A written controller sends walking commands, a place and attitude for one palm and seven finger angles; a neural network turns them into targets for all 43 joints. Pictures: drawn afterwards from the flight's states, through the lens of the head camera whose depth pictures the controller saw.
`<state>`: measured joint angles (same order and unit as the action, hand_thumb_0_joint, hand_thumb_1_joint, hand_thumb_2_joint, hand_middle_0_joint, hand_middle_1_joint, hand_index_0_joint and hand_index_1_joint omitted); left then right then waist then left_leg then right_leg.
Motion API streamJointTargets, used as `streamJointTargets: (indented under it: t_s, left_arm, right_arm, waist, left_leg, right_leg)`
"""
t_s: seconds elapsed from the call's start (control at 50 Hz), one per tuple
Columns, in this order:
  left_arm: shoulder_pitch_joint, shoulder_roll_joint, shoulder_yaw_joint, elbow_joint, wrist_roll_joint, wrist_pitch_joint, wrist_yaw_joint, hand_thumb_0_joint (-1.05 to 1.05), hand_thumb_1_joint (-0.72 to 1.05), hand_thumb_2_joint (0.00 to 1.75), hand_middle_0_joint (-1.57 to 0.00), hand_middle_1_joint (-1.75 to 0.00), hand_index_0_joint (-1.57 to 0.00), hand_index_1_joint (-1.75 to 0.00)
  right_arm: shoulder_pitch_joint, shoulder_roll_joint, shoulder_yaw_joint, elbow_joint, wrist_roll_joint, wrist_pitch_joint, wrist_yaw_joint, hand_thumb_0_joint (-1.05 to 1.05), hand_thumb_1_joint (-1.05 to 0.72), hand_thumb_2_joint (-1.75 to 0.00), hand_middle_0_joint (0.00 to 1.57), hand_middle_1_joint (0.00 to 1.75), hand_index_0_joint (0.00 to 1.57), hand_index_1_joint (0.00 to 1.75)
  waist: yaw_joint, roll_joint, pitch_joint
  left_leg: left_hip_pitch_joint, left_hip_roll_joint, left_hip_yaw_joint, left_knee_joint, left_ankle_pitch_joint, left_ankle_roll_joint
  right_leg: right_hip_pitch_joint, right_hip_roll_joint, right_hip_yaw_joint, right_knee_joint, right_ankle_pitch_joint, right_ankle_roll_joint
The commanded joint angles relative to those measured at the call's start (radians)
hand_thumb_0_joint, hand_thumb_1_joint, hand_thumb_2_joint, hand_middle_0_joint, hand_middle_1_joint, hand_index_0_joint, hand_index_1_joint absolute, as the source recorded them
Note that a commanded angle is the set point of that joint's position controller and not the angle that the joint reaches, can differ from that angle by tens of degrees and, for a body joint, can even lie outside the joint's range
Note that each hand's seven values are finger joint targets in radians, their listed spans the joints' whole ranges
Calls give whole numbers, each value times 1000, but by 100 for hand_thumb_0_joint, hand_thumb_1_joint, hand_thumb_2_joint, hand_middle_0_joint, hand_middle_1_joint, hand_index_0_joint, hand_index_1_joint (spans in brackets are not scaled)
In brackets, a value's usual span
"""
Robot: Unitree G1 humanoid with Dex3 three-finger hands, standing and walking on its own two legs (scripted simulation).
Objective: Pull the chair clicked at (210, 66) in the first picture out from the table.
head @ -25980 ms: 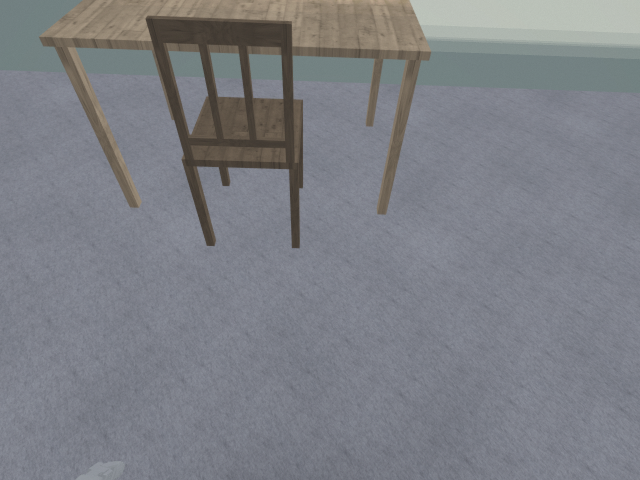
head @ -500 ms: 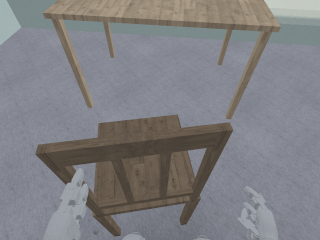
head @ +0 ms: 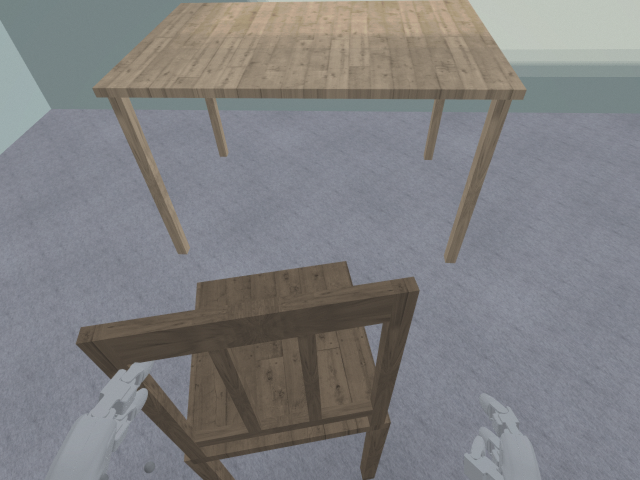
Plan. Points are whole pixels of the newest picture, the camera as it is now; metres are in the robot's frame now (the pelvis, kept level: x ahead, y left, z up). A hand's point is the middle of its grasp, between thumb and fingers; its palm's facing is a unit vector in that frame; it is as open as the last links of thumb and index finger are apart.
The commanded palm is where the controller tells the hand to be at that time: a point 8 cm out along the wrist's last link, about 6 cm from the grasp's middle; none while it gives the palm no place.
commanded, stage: draw the hand back to the body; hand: left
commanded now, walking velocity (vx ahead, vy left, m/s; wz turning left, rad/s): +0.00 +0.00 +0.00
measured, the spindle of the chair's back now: (239, 392) +0.26 +0.14 -0.07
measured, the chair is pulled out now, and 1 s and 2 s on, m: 0.62 0.61 0.61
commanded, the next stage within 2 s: step back with the hand held close in 0.86 s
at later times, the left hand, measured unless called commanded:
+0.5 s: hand (115, 446) +0.14 +0.22 +0.07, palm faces +0.11 -0.83 -0.54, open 7.3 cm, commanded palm +0.15 +0.28 +0.21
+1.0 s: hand (17, 340) +0.18 +0.25 +0.22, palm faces +0.55 -0.70 -0.45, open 6.8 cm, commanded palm +0.13 +0.27 +0.21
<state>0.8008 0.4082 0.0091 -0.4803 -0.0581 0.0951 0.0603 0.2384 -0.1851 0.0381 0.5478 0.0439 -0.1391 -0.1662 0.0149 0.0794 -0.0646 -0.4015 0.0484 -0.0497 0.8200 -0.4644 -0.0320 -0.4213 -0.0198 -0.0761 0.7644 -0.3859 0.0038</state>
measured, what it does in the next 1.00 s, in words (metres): stands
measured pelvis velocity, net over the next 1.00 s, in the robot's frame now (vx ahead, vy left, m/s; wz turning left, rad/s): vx -0.01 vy -0.03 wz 0.02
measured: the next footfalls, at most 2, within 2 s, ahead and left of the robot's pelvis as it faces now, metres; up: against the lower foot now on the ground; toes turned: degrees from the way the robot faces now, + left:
none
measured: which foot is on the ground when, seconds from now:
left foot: down 0.00-1.00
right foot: down 0.00-1.00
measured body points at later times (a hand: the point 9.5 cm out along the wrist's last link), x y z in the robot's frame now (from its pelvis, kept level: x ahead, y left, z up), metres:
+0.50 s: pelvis +0.02 -0.02 +0.02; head +0.03 -0.06 +0.47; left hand +0.14 +0.26 +0.10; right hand +0.22 -0.23 -0.07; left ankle -0.02 +0.14 -0.71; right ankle +0.01 -0.13 -0.71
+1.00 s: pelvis -0.01 -0.03 +0.03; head -0.03 -0.08 +0.47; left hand +0.14 +0.28 +0.24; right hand +0.21 -0.23 -0.06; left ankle -0.02 +0.14 -0.71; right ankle +0.01 -0.13 -0.71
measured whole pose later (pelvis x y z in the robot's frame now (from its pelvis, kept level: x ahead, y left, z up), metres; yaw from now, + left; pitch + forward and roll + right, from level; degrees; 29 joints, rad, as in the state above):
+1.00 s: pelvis -0.01 -0.03 +0.03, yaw +1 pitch -5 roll +0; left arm 0.41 0.37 0.37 -0.38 -0.05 -0.05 0.16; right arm 0.13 -0.23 0.03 0.72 0.04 -0.21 -0.10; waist 0.08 0.12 0.02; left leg -0.12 0.05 -0.06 0.50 -0.30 -0.05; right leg -0.17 -0.02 -0.10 0.53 -0.28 -0.03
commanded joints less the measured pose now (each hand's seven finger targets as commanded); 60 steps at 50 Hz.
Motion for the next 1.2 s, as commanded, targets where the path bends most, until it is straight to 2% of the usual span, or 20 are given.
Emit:
streamJointTargets:
  t_s: [0.0, 0.04, 0.1, 0.24, 0.46, 0.7, 0.72, 0.78, 0.84, 0.88, 0.92, 0.94, 0.96, 0.98, 1.0, 1.02, 1.06, 1.1, 1.12, 1.18]
  left_arm:
    - [-145, 156, 340, -311, 14, -106, 137, 0, 7, 50, -8, -13, -8, -13]
    - [-163, 151, 342, -319, 12, -109, 139, 0, 14, 53, -10, -14, -10, -14]
    - [-226, 200, 388, -347, 14, -115, 150, 0, 25, 58, -11, -16, -11, -16]
    - [-321, 236, 431, -396, 17, -123, 161, 0, 50, 71, -15, -22, -15, -22]
    - [-458, 358, 520, -491, 16, -100, 190, 0, 90, 90, -20, -30, -20, -30]
    - [-455, 336, 512, -431, 20, -112, 175, 0, 90, 90, -20, -30, -20, -30]
    - [-455, 319, 502, -432, 22, -120, 174, 0, 90, 90, -20, -30, -20, -30]
    - [-499, 283, 495, -352, 21, -140, 165, 0, 90, 90, -20, -30, -20, -30]
    - [-522, 234, 481, -230, 23, -164, 139, 0, 90, 90, -20, -30, -20, -30]
    - [-483, 170, 469, -96, 20, -173, 124, 0, 90, 90, -20, -30, -20, -30]
    - [-375, 75, 416, 38, 14, -173, 99, 0, 90, 90, -20, -30, -20, -30]
    - [-352, 86, 431, 56, 7, -179, 95, 0, 90, 90, -20, -30, -20, -30]
    - [-388, 66, 394, 55, 7, -189, 86, 0, 90, 90, -20, -30, -20, -30]
    - [-531, 221, 530, -22, 6, -239, 84, 0, 90, 90, -20, -30, -20, -30]
    - [-524, 236, 547, 1, 9, -255, 82, 0, 90, 90, -20, -30, -20, -30]
    - [-391, 162, 505, 60, 9, -251, 75, 0, 90, 90, -20, -30, -20, -30]
    - [-292, 138, 486, -47, 10, -262, 67, 0, 90, 90, -20, -30, -20, -30]
    - [-262, 193, 539, -145, 14, -278, 83, 0, 90, 90, -20, -30, -20, -30]
    - [-246, 195, 552, -172, 19, -286, 93, 0, 90, 90, -20, -30, -20, -30]
    - [-240, 215, 574, -216, 27, -301, 110, 0, 90, 90, -20, -30, -20, -30]
  right_arm:
    - [-124, -96, -28, -135, -13, -84, -10, 0, -90, -90, 20, 30, 20, 30]
    - [-139, -98, -27, -125, -16, -102, -7, 0, -90, -90, 20, 30, 20, 30]
    - [-133, -108, -29, -94, -18, -129, -2, 0, -90, -90, 20, 30, 20, 30]
    - [-154, -122, -25, -44, -18, -176, 16, 0, -90, -90, 20, 30, 20, 30]
    - [-135, -135, -28, -6, 6, -191, 33, 0, -90, -90, 20, 30, 20, 30]
    - [-165, -136, -26, 18, 4, -216, 47, 0, -90, -90, 20, 30, 20, 30]
    - [-147, -129, -22, 14, 4, -214, 45, 0, -90, -90, 20, 30, 20, 30]
    - [-162, -139, -31, 15, -6, -208, 42, 0, -90, -90, 20, 30, 20, 30]
    - [-187, -144, -37, 16, -15, -187, 44, 0, -90, -90, 20, 30, 20, 30]
    - [-205, -135, -46, 18, -15, -166, 47, 0, -90, -90, 20, 30, 20, 30]
    - [-212, -128, -52, 17, -9, -129, 61, 0, -90, -90, 20, 30, 20, 30]
    - [-219, -133, -61, 12, -8, -106, 65, 0, -90, -90, 20, 30, 20, 30]
    - [-224, -137, -59, 3, -6, -89, 69, 0, -90, -90, 20, 30, 20, 30]
    - [-165, -162, -76, -26, -2, -50, 75, 0, -90, -90, 20, 30, 20, 30]
    - [-148, -141, -77, -12, -4, -26, 77, 0, -90, -90, 20, 30, 20, 30]
    - [-149, -132, -80, -17, -11, -10, 81, 0, -90, -90, 20, 30, 20, 30]
    - [-168, -135, -75, -55, -15, 14, 87, 0, -90, -90, 20, 30, 20, 30]
    - [-186, -141, -80, -79, -14, 23, 78, 0, -90, -90, 20, 30, 20, 30]
    - [-188, -133, -76, -90, -16, 24, 72, 0, -90, -90, 20, 30, 20, 30]
    - [-176, -133, -83, -103, -13, 20, 63, 0, -90, -90, 20, 30, 20, 30]
  waist:
    - [40, 63, -47]
    - [41, 49, -40]
    - [47, 81, -73]
    - [50, 114, -92]
    - [55, 145, -143]
    - [59, 126, -138]
    - [57, 118, -133]
    - [43, 11, -97]
    - [40, -36, -30]
    - [40, -110, 21]
    - [42, -118, 89]
    - [47, -133, 98]
    - [40, -121, 118]
    - [6, -133, 171]
    - [-3, -170, 187]
    - [-8, -204, 153]
    - [-5, -143, 51]
    - [0, -8, 12]
    - [3, 28, -4]
    - [9, 23, -45]
  left_leg:
    - [74, -7, 22, -222, 250, 29]
    - [110, -9, 24, -251, 269, 31]
    - [156, -13, 30, -276, 317, 32]
    - [245, -15, 35, -316, 427, 33]
    - [302, -10, 30, -323, 558, 33]
    - [299, -11, 32, -328, 516, 36]
    - [301, -7, 33, -331, 511, 38]
    - [309, -4, 41, -333, 460, 47]
    - [310, -2, 41, -352, 385, 51]
    - [290, 0, 48, -362, 331, 55]
    - [243, 4, 50, -373, 289, 54]
    - [227, 5, 47, -379, 276, 56]
    - [214, 2, 46, -383, 254, 58]
    - [148, 1, 41, -329, 160, 72]
    - [152, -16, 36, -269, 122, 68]
    - [167, -16, 28, -243, 136, 67]
    - [189, -2, 6, -320, 197, 70]
    - [184, 29, -12, -425, 263, 74]
    - [167, 43, -17, -458, 302, 76]
    - [130, 54, -16, -455, 385, 73]
  right_leg:
    - [158, -31, 8, -216, 169, -41]
    - [182, -30, 11, -232, 199, -37]
    - [238, -37, 12, -256, 252, -36]
    - [297, -45, 15, -270, 383, -31]
    - [340, -58, 3, -246, 499, -27]
    - [333, -63, 24, -255, 476, -30]
    - [327, -70, 9, -257, 469, -26]
    - [302, -67, 14, -293, 441, -15]
    - [271, -66, 28, -332, 374, -11]
    - [256, -61, 21, -361, 301, -4]
    - [242, -63, 21, -382, 240, -5]
    - [244, -63, 26, -386, 223, -4]
    - [232, -65, 32, -398, 183, -4]
    - [125, -125, 209, -509, 152, -25]
    - [99, -168, 224, -551, 122, -52]
    - [100, -192, 219, -546, 144, -71]
    - [168, -190, 177, -486, 214, -71]
    - [218, -147, 137, -431, 222, -45]
    - [248, -123, 119, -397, 243, -30]
    - [307, -104, 106, -346, 337, -16]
